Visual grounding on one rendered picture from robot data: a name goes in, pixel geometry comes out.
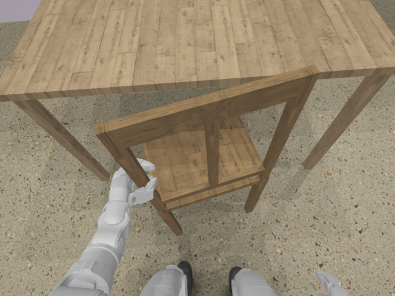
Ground robot left hand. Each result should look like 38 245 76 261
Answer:
109 158 157 207

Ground robot right shin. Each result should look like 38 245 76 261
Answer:
235 269 252 277

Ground chair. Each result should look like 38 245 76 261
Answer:
94 65 320 236

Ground table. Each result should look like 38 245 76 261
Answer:
0 0 395 181

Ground robot right hand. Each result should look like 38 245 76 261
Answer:
313 269 350 296

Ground robot left thigh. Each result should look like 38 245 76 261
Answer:
139 269 187 296

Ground robot left forearm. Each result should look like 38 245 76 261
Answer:
48 200 131 296

